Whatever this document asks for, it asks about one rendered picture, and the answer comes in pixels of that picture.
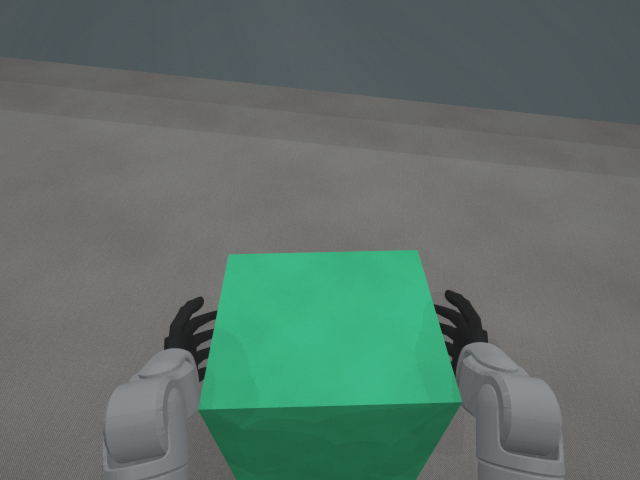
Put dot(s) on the left robot forearm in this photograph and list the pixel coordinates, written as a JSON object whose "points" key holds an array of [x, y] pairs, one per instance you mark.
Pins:
{"points": [[144, 427]]}

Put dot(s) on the right robot hand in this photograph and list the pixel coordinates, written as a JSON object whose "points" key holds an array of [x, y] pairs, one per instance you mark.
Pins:
{"points": [[469, 328]]}

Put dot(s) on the carton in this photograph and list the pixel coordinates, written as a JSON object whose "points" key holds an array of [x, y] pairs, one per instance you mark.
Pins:
{"points": [[327, 366]]}

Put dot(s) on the left robot hand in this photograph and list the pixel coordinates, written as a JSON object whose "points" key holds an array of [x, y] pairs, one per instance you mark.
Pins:
{"points": [[182, 329]]}

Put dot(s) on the right robot forearm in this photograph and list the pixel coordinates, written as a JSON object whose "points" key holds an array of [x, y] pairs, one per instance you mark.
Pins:
{"points": [[518, 417]]}

